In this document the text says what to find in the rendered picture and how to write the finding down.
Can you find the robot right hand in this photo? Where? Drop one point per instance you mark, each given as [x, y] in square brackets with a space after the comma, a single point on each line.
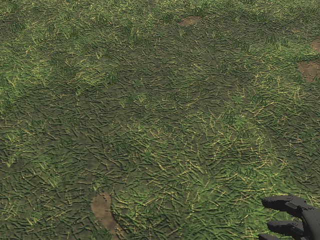
[307, 229]

